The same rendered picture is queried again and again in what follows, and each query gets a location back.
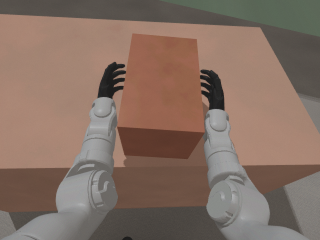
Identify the pedestal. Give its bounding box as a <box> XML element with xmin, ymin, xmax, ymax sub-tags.
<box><xmin>0</xmin><ymin>14</ymin><xmax>320</xmax><ymax>213</ymax></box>

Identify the robot left hand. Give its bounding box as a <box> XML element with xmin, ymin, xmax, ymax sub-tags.
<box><xmin>97</xmin><ymin>62</ymin><xmax>126</xmax><ymax>99</ymax></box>

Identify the carton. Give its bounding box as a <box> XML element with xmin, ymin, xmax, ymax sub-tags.
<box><xmin>117</xmin><ymin>33</ymin><xmax>205</xmax><ymax>159</ymax></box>

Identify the robot left forearm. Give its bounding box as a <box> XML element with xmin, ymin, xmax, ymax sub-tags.
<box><xmin>56</xmin><ymin>97</ymin><xmax>118</xmax><ymax>208</ymax></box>

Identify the robot right forearm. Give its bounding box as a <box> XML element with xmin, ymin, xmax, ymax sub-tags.
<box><xmin>202</xmin><ymin>109</ymin><xmax>259</xmax><ymax>192</ymax></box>

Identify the right robot upper arm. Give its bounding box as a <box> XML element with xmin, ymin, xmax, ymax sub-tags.
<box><xmin>206</xmin><ymin>180</ymin><xmax>310</xmax><ymax>240</ymax></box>

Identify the left robot upper arm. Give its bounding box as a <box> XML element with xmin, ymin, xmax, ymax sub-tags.
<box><xmin>1</xmin><ymin>169</ymin><xmax>118</xmax><ymax>240</ymax></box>

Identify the robot right hand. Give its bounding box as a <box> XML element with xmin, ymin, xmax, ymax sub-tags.
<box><xmin>200</xmin><ymin>69</ymin><xmax>225</xmax><ymax>111</ymax></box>

